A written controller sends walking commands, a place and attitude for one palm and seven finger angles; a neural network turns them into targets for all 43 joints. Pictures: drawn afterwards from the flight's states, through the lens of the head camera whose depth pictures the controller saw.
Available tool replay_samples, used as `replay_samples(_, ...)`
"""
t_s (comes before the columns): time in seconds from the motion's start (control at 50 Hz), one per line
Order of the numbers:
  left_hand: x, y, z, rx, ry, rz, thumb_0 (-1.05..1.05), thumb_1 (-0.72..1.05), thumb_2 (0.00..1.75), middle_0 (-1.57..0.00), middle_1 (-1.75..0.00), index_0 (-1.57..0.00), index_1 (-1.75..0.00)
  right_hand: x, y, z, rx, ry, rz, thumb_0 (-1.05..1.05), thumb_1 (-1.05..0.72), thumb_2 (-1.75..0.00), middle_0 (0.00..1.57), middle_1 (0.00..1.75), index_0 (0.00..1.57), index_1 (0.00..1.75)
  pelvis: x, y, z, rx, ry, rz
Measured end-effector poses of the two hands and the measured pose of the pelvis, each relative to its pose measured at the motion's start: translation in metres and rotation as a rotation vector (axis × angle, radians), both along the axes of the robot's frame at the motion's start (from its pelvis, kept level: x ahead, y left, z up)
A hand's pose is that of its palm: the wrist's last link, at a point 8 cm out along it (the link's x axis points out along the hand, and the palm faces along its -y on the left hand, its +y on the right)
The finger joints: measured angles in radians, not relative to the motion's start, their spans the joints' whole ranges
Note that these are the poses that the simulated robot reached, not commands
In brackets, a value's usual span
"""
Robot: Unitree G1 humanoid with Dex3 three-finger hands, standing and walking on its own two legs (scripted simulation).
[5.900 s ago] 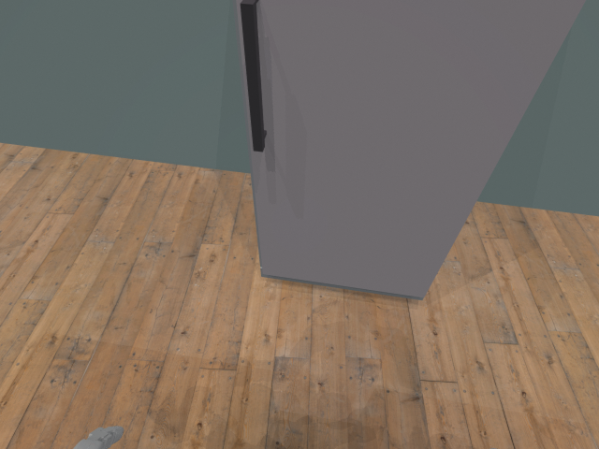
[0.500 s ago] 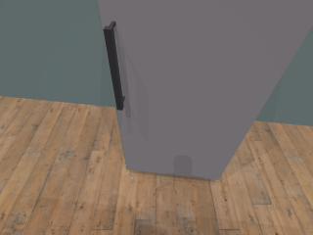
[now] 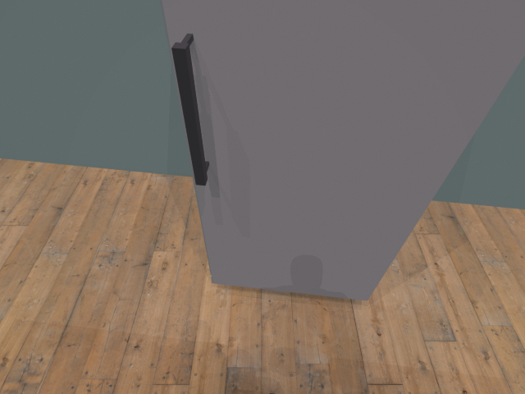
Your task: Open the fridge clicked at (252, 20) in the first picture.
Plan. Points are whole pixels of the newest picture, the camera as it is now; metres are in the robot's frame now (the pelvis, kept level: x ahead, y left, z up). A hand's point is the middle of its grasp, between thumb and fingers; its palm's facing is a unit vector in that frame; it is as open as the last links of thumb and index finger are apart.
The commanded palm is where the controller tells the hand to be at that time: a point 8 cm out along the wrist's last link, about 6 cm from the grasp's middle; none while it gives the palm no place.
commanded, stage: look again from close up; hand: left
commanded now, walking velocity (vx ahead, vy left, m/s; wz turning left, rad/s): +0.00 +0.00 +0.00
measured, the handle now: (196, 119) +0.59 +0.18 +0.10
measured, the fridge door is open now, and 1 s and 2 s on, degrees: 0 0 0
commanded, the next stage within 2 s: shuffle to correct the standing spot in 0.46 s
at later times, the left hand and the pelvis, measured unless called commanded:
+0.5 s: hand out of the picture -0.01 +0.15 -0.18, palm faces +0.06 -0.99 -0.15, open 7.4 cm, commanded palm none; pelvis +0.01 +0.00 +0.00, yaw +0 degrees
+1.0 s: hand out of the picture +0.04 +0.18 -0.18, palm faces +0.04 -0.99 -0.13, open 7.4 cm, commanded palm none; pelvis +0.07 +0.02 +0.00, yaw -1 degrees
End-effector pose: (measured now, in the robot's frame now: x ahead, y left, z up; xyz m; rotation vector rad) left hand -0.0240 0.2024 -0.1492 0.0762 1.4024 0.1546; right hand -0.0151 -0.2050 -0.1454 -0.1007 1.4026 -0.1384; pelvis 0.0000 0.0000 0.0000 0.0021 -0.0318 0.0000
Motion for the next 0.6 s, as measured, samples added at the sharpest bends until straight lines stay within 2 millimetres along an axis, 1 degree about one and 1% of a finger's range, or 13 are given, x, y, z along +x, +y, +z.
replay_samples(0.14, 0.008, 0.001, 0.001, 0.002, -0.007, -0.007, 0.01, 0.91, 0.9, -0.2, -0.3, -0.2, -0.3, 0.001, 0.002, 0.0, 0.004, 0.005, -0.003, 0.01, -0.91, -0.9, 0.2, 0.3, 0.2, 0.3, 0.002, 0.001, 0.001, 0.0, 0.002, -0.002)
replay_samples(0.34, 0.01, 0.002, 0.003, 0.012, 0.001, -0.006, 0.01, 0.91, 0.9, -0.2, -0.3, -0.2, -0.3, 0.002, 0.003, -0.001, 0.013, 0.015, -0.003, 0.01, -0.91, -0.9, 0.2, 0.3, 0.2, 0.3, 0.006, -0.001, 0.001, 0.003, 0.005, -0.003)
replay_samples(0.6, 0.013, -0.006, 0.002, 0.004, 0.005, -0.005, 0.01, 0.91, 0.9, -0.2, -0.3, -0.2, -0.3, 0.008, -0.003, -0.001, 0.009, 0.015, -0.001, 0.01, -0.91, -0.9, 0.2, 0.3, 0.2, 0.3, 0.011, -0.005, 0.001, 0.004, 0.004, -0.005)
